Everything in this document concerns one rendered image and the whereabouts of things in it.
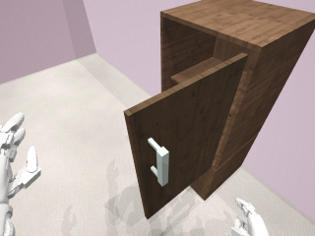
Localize handle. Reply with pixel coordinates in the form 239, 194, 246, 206
148, 138, 169, 187

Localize robot right hand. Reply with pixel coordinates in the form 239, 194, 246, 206
231, 198, 270, 236

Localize left robot forearm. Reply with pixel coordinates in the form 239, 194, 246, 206
0, 204, 16, 236

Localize robot left hand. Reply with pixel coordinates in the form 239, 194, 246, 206
0, 112, 41, 205

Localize cupboard door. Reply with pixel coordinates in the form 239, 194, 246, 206
123, 52, 248, 219

